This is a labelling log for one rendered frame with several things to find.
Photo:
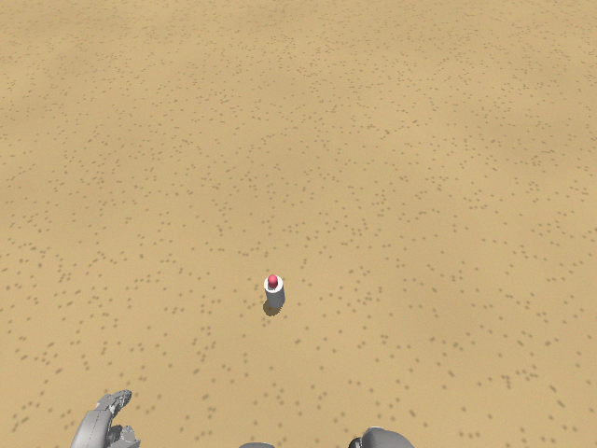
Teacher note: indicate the bottle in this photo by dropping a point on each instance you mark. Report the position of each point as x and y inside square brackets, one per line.
[274, 291]

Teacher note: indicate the left robot hand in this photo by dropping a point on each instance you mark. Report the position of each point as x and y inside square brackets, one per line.
[95, 429]

